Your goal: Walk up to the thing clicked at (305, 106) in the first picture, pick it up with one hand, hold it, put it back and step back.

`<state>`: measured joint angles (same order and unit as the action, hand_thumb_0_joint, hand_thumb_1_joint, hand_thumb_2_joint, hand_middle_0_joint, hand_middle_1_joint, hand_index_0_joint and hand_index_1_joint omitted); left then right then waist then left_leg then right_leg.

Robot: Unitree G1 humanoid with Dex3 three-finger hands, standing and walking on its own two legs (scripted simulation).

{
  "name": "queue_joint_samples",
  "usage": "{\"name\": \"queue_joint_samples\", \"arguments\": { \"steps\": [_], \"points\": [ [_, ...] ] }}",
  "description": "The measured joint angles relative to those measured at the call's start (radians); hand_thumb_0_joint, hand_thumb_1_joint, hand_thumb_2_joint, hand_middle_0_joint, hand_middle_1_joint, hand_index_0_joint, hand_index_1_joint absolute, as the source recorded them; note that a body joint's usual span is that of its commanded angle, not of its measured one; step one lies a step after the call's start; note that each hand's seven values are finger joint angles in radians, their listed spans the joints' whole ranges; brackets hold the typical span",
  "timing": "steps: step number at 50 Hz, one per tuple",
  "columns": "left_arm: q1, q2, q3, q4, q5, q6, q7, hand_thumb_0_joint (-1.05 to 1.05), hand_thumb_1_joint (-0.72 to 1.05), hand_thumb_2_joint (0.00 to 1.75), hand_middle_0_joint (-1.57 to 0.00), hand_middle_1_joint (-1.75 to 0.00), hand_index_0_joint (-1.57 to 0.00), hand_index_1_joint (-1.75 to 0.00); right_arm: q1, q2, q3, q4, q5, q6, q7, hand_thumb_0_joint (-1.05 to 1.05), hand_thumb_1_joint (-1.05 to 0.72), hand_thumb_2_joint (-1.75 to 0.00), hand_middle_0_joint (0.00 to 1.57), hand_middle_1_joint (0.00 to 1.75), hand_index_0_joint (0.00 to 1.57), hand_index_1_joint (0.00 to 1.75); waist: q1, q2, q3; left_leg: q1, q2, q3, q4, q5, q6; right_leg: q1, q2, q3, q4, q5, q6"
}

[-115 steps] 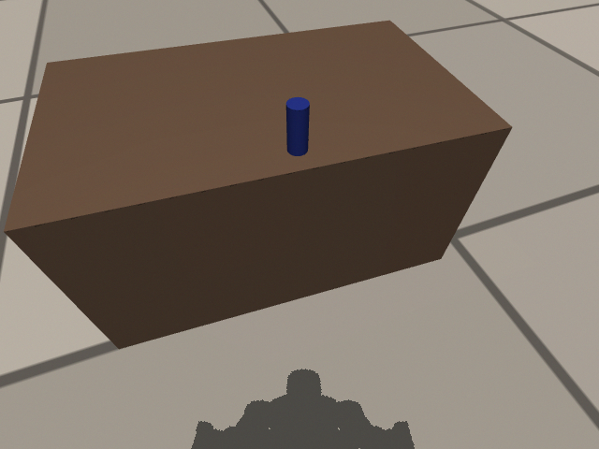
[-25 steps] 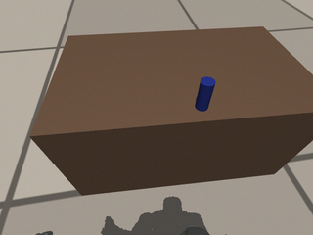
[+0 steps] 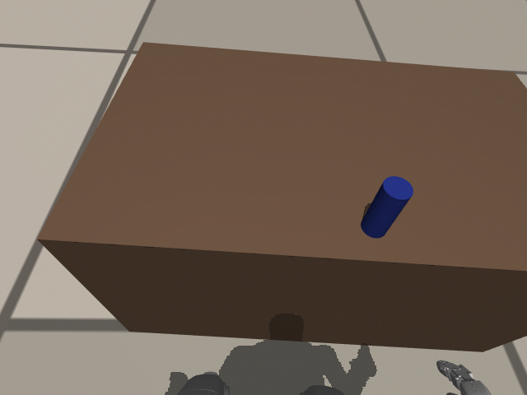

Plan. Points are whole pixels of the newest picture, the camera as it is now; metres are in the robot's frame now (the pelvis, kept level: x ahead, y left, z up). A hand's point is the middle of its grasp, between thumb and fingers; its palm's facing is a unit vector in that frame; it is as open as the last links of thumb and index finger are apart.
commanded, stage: walk up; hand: right
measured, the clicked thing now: (384, 209) +0.46 -0.21 -0.03
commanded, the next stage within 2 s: stand in 1.26 s
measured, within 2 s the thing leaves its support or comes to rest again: neither
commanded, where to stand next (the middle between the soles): +0.07 +0.00 m, yaw +0 degrees
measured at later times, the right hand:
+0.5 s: hand out of the picture +0.11 -0.27 -0.14, palm faces -0.05 +0.94 -0.34, open 7.4 cm
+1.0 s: hand out of the picture +0.13 -0.26 -0.12, palm faces -0.08 +0.94 -0.35, open 7.4 cm
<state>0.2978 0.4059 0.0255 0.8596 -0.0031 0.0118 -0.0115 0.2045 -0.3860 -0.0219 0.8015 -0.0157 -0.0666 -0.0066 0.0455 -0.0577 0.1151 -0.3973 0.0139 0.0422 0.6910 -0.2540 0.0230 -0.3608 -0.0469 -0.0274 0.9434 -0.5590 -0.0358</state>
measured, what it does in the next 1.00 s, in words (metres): steps on the spot: right foot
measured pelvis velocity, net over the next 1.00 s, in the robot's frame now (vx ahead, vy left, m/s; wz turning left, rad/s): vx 0.03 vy -0.01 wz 0.04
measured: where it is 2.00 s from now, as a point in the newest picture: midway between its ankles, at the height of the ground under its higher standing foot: outside the picture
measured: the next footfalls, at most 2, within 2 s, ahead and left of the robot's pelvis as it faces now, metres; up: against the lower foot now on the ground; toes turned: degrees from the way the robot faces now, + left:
right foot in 0.08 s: +0.06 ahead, -0.16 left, +0.00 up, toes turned -3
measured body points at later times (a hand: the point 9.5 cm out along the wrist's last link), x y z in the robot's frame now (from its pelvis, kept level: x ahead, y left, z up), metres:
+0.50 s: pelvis +0.03 -0.01 +0.02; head +0.05 -0.01 +0.47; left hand +0.14 +0.30 -0.10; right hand +0.11 -0.32 -0.11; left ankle +0.07 +0.12 -0.71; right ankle +0.02 -0.15 -0.71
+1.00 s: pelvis +0.03 -0.01 +0.03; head +0.05 -0.01 +0.48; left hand +0.09 +0.29 -0.11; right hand +0.14 -0.31 -0.10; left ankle +0.07 +0.12 -0.71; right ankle +0.02 -0.15 -0.71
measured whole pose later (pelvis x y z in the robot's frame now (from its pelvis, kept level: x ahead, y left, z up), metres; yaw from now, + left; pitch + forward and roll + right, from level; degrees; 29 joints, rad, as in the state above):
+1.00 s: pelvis +0.03 -0.01 +0.03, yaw +2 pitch -2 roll -1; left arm 0.09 0.36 0.01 1.17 0.01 -0.01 -0.01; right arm 0.06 -0.35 0.00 1.16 -0.01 0.00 0.01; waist 0.02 0.00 0.06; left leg -0.21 0.02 -0.02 0.37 -0.13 -0.02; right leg -0.10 -0.05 -0.08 0.34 -0.21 0.03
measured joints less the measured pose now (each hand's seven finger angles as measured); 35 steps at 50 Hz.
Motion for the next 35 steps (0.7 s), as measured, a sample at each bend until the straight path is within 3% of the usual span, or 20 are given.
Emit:
{"name": "queue_joint_samples", "arguments": {
  "steps": [3, 5, 8, 10, 14, 25, 35],
  "points": [
    [-0.019, -0.01, -0.001, 0.018, -0.001, -0.016, 0.001, 0.01, 0.91, 0.9, -0.2, -0.3, -0.2, -0.3, -0.025, 0.003, 0.014, 0.006, 0.0, 0.012, 0.0, 0.01, -0.9, -0.9, 0.21, 0.3, 0.21, 0.3, -0.009, 0.017, -0.006, -0.005, 0.017, -0.01, 0.027, -0.021, -0.014, 0.017, -0.011, 0.001, -0.138, 0.086, 0.0],
    [-0.033, -0.017, 0.0, 0.034, 0.006, -0.03, 0.004, 0.01, 0.91, 0.9, -0.2, -0.3, -0.2, -0.3, -0.041, 0.001, 0.017, 0.02, 0.008, 0.028, 0.003, 0.01, -0.9, -0.9, 0.21, 0.3, 0.21, 0.3, -0.012, 0.045, -0.007, -0.016, 0.037, -0.027, 0.068, -0.046, -0.028, 0.044, 0.001, -0.01, -0.211, 0.194, 0.031],
    [-0.047, -0.017, -0.01, 0.059, 0.016, -0.036, 0.003, 0.01, 0.91, 0.9, -0.2, -0.3, -0.2, -0.3, -0.058, 0.015, 0.016, 0.062, 0.017, 0.055, 0.006, 0.01, -0.9, -0.9, 0.21, 0.3, 0.21, 0.3, -0.012, 0.049, -0.025, -0.009, 0.026, -0.039, 0.073, -0.11, -0.025, 0.045, -0.002, -0.011, -0.201, 0.177, 0.051],
    [-0.064, -0.023, -0.018, 0.077, 0.014, -0.036, 0.005, 0.01, 0.91, 0.9, -0.2, -0.3, -0.2, -0.3, -0.064, 0.011, 0.015, 0.09, 0.021, 0.057, 0.011, 0.01, -0.9, -0.9, 0.21, 0.3, 0.21, 0.3, -0.018, 0.06, -0.028, 0.012, 0.022, -0.041, 0.032, -0.028, -0.029, 0.056, -0.006, -0.012, -0.207, 0.172, 0.056],
    [-0.11, -0.031, -0.026, 0.105, 0.009, -0.038, 0.006, 0.01, 0.91, 0.9, -0.2, -0.3, -0.2, -0.3, -0.069, 0.008, 0.016, 0.156, 0.022, 0.056, 0.017, 0.01, -0.9, -0.9, 0.2, 0.3, 0.2, 0.3, -0.027, 0.078, -0.028, 0.041, 0.02, -0.047, -0.007, -0.027, -0.042, 0.092, -0.007, -0.02, -0.258, 0.189, 0.061],
    [-0.235, -0.025, -0.029, 0.18, -0.003, -0.029, 0.009, 0.01, 0.91, 0.9, -0.2, -0.3, -0.2, -0.3, -0.093, 0.022, 0.031, 0.288, 0.017, 0.063, 0.022, 0.01, -0.9, -0.9, 0.2, 0.3, 0.2, 0.3, -0.047, 0.065, -0.028, 0.127, 0.013, -0.048, -0.163, 0.043, -0.038, 0.183, -0.009, -0.03, -0.422, 0.266, 0.067],
    [-0.269, -0.036, -0.028, 0.249, -0.002, -0.02, 0.002, 0.01, 0.91, 0.9, -0.2, -0.3, -0.2, -0.3, -0.126, 0.027, 0.03, 0.344, 0.012, 0.063, 0.021, 0.01, -0.9, -0.9, 0.2, 0.3, 0.2, 0.3, -0.049, 0.052, -0.043, 0.175, 0.013, -0.052, -0.268, 0.098, -0.038, 0.241, -0.005, -0.039, -0.545, 0.33, 0.07]
  ]
}}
